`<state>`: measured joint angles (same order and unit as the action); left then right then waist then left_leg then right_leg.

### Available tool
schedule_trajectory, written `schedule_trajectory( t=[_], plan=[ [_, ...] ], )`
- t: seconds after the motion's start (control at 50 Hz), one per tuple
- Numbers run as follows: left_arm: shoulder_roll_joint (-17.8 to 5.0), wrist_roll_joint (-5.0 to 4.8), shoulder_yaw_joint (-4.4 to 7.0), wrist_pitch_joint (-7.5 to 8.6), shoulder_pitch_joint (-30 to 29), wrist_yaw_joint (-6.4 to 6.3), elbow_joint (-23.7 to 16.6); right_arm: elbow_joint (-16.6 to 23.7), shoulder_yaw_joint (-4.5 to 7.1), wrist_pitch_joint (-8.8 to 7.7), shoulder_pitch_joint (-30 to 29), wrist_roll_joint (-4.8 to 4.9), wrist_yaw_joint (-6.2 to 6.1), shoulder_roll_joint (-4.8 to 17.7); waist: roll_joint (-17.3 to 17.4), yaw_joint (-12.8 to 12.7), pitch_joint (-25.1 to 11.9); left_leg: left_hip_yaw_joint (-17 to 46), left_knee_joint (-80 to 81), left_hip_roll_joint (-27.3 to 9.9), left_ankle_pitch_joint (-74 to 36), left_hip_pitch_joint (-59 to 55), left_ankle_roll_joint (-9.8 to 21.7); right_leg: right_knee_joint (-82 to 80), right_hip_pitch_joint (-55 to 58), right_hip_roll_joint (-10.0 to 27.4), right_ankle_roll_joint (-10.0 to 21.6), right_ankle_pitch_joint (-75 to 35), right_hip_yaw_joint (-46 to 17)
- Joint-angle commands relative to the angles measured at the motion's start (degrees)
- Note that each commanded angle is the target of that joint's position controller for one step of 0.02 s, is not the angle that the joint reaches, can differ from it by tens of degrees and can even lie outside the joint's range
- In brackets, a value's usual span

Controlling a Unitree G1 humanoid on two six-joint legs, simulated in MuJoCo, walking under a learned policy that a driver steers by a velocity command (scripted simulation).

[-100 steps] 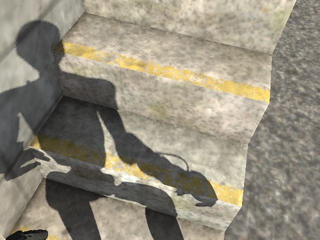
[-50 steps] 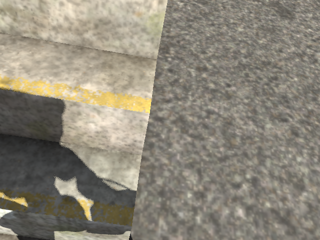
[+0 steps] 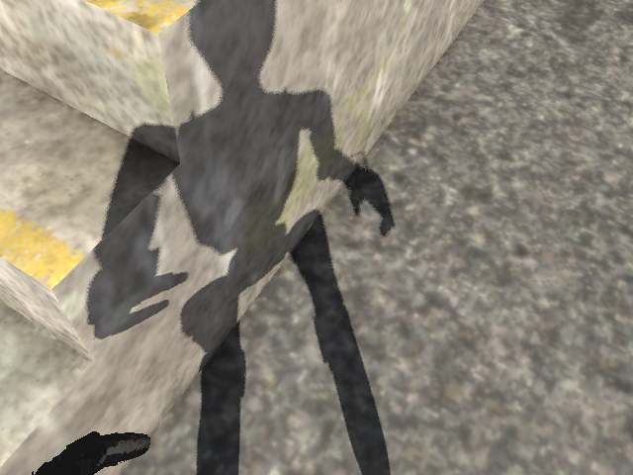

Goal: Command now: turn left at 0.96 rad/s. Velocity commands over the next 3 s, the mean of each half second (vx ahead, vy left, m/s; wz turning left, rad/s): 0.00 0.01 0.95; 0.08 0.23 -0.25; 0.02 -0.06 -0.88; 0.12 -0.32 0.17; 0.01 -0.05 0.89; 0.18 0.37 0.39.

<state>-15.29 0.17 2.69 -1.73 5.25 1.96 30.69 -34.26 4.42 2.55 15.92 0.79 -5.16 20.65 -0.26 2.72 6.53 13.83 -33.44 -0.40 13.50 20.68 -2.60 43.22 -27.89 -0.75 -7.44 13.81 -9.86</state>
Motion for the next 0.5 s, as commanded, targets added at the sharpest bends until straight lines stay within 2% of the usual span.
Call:
schedule_trajectory(
  t=[0.02, 0.04, 0.06, 0.08, 0.1, 0.12, 0.14, 0.16, 0.18, 0.22, 0.26, 0.3, 0.34, 0.4, 0.42, 0.44, 0.46, 0.48, 0.5],
  plan=[
    [-5.37, -2.22, 3.39, 2.62, 7.84, -1.21, -0.16, 3.15, 1.64, 1.17, -5.1, 3.54, 0.25, 5.37, 14.18, -7.81, -14.38, 2.13, -4.26, 2.98, -2.18, -0.71, 5.29, -20.56, 19.93, -1.4, -1.4, -11.69, 5.29],
    [-7.24, -1.05, 3.62, 3.48, 10.15, -1.21, 1.28, 3.48, 0.24, 0.85, -1.32, 1.51, 1.16, -1.25, 0.87, -5.74, -12.24, -1.82, -15.77, 7.59, 14.83, 11.81, 3.4, -20.03, 27.71, 5.92, 1.37, -18.1, 0.88],
    [-11.66, 0.48, 3.6, 3.88, 8.99, -1.55, -1.33, 3.37, -0.67, 0.18, 6.34, -2.52, 1.91, -5.89, -14.02, -0.05, -13.37, 0.2, -35.55, 10.47, 31.64, 20.42, 1.47, -15.04, 28.47, 22.42, 7.48, -45.75, -16.56],
    [-16.18, 2.69, 4.76, 4.24, 5.05, -1.31, -2.07, 4.64, 1.14, -0.95, 11.05, -0.83, 3.13, -0.2, -20.69, 5.11, -17.66, 1.68, -45.55, 6.35, 27.78, 22.99, -0.39, -24.06, 22.19, 32.84, 17.13, -41.17, -31.06],
    [-14.29, 2.07, 5.09, 4.02, 0.02, -1.86, -2.16, 4.09, 2.22, -0.77, 7.14, 0.35, 3.2, 5.54, -19.96, 4.63, -12.07, -3.03, -51.0, 1.56, 20.85, 25.04, -1.46, -28.3, 18.03, 27.86, 18.5, -15.41, -26.39],
    [-9.75, 1.29, 4.28, 3.13, -3.77, -2.75, -2.33, 2.82, 3.32, -0.01, 3.86, 0.71, 2.8, 8.51, -15.34, 3.32, -8.3, -5.26, -51.62, -0.59, 14.16, 24.61, -2.18, -29.32, 14.28, 21.28, 15.41, -1.04, -15.28],
    [-7.38, 0.9, 3.4, 2.36, -6.51, -3.72, -2.99, 1.89, 3.83, 1.24, 1.96, 0.55, 2.23, 9.29, -11.76, 2.71, -7.2, -7.48, -53.26, -1.24, 10.1, 21.78, -3.25, -28.2, 11.12, 16.79, 13.88, -0.13, -7.55],
    [-6.36, 0.51, 2.98, 2.09, -7.72, -4.56, -2.82, 2.07, 4.08, 2.08, 1.25, 0.14, 2.29, 9.42, -10.78, 2.31, -6.8, -8.74, -53.7, -1.38, 7.09, 18.84, -4.2, -26.65, 9.34, 14.55, 13.91, -4.45, -0.93],
    [-6.13, 0.62, 2.82, 2.11, -6.55, -5.33, -2.29, 2.91, 3.68, 2.32, -0.4, 0.08, 2.53, 7.95, -10.59, 1.37, -7.05, -9.97, -51.48, -1.82, 4.9, 17.54, -4.49, -26.03, 9.81, 13.83, 14.11, -7.14, 2.93],
    [-6.21, 0.9, 2.92, 2.1, -2.44, -6.19, -0.87, 4.9, 1.96, 1.88, -5.14, 0.46, 2.5, 3.49, -10.47, -1.44, -8.45, -11.53, -42.69, -3.13, 4.17, 18.87, -4.67, -25.28, 16.83, 15.06, 15.5, -13.14, 6.06],
    [-8.19, 0.96, 3.91, 2.0, 1.53, -6.56, 0.61, 6.51, 1.11, 1.26, -8.76, 0.09, 3.47, 1.76, -10.35, -4.15, -11.08, -11.81, -35.48, -4.71, 7.33, 19.67, -4.66, -25.2, 24.04, 18.97, 17.63, -16.34, 5.06],
    [-10.29, 0.56, 4.93, 1.85, 1.57, -6.24, 1.0, 7.26, 0.68, 1.03, -9.56, -0.09, 4.85, 0.89, -10.48, -4.6, -12.69, -12.38, -28.95, -6.22, 10.32, 16.78, -3.92, -25.31, 26.14, 21.47, 18.29, -16.47, 6.02],
    [-11.72, -0.19, 5.64, 1.78, -0.86, -5.42, 0.88, 6.66, 0.74, 1.19, -8.38, 0.19, 5.73, 0.76, -10.71, -3.7, -12.84, -14.74, -21.67, -6.19, 10.91, 10.25, -2.58, -25.66, 23.3, 21.74, 17.63, -14.85, 9.23],
    [-12.9, -1.15, 6.39, 1.49, -1.8, -4.01, 1.8, 5.45, 1.69, 1.66, -6.81, 0.38, 6.14, 1.78, -11.15, -2.63, -11.63, -18.61, -10.96, -4.18, 8.97, 2.98, -0.14, -24.38, 21.23, 22.05, 16.0, -13.52, 13.27],
    [-12.74, -1.79, 6.48, 1.61, -2.11, -3.58, 2.37, 4.54, 2.08, 1.7, -4.77, 0.67, 6.24, 1.81, -10.39, -1.36, -12.15, -19.43, -5.59, -3.48, 5.64, -0.88, 1.29, -21.73, 20.54, 21.88, 14.37, -13.86, 14.94],
    [-11.52, -2.44, 6.24, 1.54, -1.54, -3.39, 3.12, 2.96, 2.52, 1.76, -1.57, 0.68, 6.05, 1.83, -8.94, -0.1, -12.42, -19.93, 0.72, -1.5, 2.71, -6.74, 3.28, -17.43, 17.57, 20.69, 12.08, -13.33, 16.85],
    [-9.09, -2.79, 5.66, 1.47, 1.01, -3.09, 4.69, 1.52, 3.22, 1.67, 2.18, 0.15, 5.55, 3.34, -3.09, 0.99, -10.91, -16.18, 8.43, -0.64, -2.85, -14.15, 6.21, -9.25, 10.89, 17.43, 8.04, -9.87, 19.97],
    [-5.52, -0.18, 4.53, 1.28, 1.26, -2.65, 2.99, 1.45, 4.94, 1.1, 5.7, 0.1, 4.64, 10.3, 15.97, 0.43, -8.95, 3.92, 10.84, -14.16, -28.96, -24.77, 12.17, 10.32, -8.92, 10.3, 2.18, 18.07, 24.0],
    [-5.8, -1.24, 4.3, 1.28, -1.02, -6.8, 4.16, 1.25, 4.17, 0.79, 8.64, -2.52, 7.33, 10.99, 24.43, 5.42, -11.05, 9.34, 14.58, -15.58, -18.07, -20.49, 27.97, 22.68, -13.5, -0.83, 4.22, 27.62, 17.96]
  ],
)
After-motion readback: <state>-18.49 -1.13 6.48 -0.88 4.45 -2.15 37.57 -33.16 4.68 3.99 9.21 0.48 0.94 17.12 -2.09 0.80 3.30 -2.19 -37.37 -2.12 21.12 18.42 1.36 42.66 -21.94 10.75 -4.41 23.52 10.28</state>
